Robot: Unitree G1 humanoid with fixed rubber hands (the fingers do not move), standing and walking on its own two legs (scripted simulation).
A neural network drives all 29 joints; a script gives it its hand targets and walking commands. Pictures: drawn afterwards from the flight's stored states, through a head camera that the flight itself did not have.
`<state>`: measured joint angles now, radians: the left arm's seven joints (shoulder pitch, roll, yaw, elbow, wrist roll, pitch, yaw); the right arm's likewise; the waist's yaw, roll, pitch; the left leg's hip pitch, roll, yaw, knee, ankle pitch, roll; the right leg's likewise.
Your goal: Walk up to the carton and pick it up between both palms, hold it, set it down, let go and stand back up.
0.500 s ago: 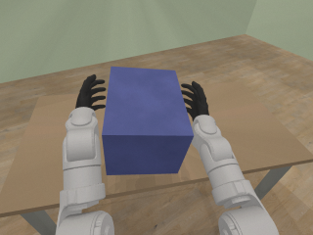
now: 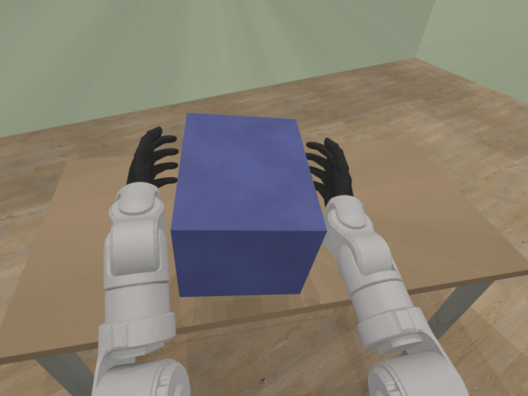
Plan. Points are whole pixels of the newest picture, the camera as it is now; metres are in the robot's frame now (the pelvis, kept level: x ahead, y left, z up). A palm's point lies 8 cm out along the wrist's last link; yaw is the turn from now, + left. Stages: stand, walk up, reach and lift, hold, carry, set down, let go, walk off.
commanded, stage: hold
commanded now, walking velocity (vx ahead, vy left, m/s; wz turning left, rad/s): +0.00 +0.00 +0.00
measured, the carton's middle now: (242, 201) +0.38 +0.01 +0.13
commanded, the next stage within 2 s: none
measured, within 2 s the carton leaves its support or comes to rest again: neither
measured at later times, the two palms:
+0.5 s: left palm (140, 189) +0.35 +0.15 +0.19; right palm (335, 198) +0.35 -0.12 +0.16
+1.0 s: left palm (145, 188) +0.35 +0.14 +0.19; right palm (339, 198) +0.35 -0.13 +0.16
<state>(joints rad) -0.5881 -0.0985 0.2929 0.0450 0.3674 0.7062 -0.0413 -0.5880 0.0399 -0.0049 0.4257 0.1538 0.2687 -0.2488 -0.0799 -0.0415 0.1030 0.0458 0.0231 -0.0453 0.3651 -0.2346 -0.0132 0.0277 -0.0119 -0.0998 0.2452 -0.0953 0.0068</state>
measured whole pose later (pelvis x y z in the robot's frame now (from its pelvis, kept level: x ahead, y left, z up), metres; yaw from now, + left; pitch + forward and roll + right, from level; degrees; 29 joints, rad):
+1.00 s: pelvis +0.00 +0.00 +0.00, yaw +0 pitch -12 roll -1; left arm -0.58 -0.11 0.30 0.02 0.39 0.72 -0.05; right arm -0.58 0.05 -0.01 0.44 0.15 0.24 -0.24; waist -0.08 -0.05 0.12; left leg 0.07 0.02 -0.04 0.37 -0.23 -0.01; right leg 0.04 -0.01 -0.10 0.26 -0.10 0.00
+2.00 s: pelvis -0.01 +0.00 +0.00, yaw +0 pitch -12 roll -1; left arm -0.58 -0.11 0.30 0.01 0.39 0.73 -0.05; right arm -0.57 0.05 0.00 0.43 0.14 0.24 -0.24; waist -0.08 -0.05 0.12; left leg 0.07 0.02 -0.04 0.37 -0.23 -0.01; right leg 0.04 -0.01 -0.09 0.27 -0.10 0.00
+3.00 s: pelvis +0.00 +0.00 +0.00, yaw +0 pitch -11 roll -1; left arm -0.56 -0.12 0.28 -0.04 0.39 0.74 -0.04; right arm -0.56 0.04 0.02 0.40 0.16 0.25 -0.25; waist -0.08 -0.05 0.13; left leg 0.07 0.02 -0.03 0.37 -0.24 -0.01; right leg 0.04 -0.01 -0.09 0.26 -0.10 0.01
